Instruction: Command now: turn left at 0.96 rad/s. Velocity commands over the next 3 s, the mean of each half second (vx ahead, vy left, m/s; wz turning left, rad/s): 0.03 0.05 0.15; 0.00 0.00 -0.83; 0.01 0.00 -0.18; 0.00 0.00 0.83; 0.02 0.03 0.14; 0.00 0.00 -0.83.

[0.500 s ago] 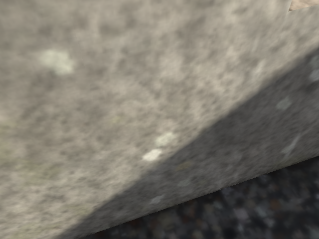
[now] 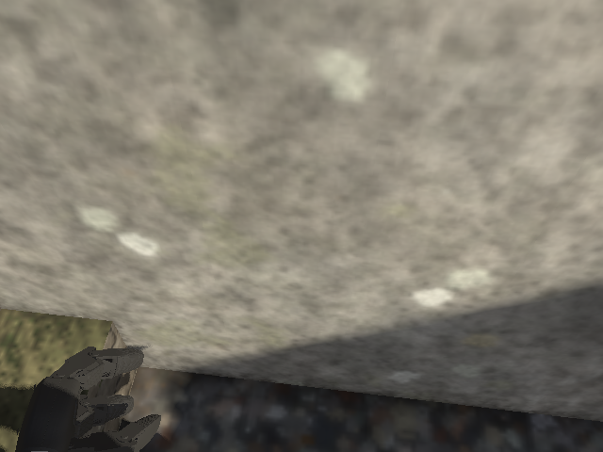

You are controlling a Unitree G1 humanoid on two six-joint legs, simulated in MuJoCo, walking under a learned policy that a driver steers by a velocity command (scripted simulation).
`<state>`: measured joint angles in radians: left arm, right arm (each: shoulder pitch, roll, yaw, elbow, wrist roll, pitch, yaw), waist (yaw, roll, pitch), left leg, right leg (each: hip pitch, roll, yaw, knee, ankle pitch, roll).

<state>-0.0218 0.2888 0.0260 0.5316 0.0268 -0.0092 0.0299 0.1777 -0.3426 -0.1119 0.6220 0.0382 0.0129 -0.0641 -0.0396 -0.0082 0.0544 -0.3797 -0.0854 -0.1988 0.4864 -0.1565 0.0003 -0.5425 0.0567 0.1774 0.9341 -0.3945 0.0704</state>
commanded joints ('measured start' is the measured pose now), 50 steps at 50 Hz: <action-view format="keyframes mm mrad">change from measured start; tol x32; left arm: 1 34 70 30 -29 -31 22 -2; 50 293 112 89 57 5 -119 -24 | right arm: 1 -125 -152 -42 -115 -6 -5 -15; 50 -95 -43 25 -101 -71 -117 23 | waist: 1 52 142 -145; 7 60 -274 -185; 22 -7 -248 -103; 26 29 265 -259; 42 93 161 -157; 45 92 -369 -336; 50 35 -60 -188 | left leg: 1 -1 128 -225 -132 -57 131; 5 -161 88 -230 3 -277 94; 7 -383 -109 -23 593 -545 -15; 11 -370 -33 -64 945 -295 -60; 19 52 -45 207 152 -348 -68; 24 691 215 -3 -156 287 72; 40 268 356 228 -81 361 110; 43 121 253 370 160 237 -8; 45 -435 60 186 770 -549 -141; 50 -427 155 28 814 -274 -82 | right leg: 1 188 47 -40 -172 71 1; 5 461 16 -82 -432 170 -44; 8 304 -427 544 -742 -17 -369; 22 244 -116 269 -623 289 -204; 25 -304 8 -6 16 -211 -41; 29 -219 -112 -48 463 -53 47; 40 56 -113 -208 -161 111 -37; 43 364 -36 -202 -450 310 -131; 45 727 -401 470 -461 1123 -476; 50 353 -262 244 -556 258 -290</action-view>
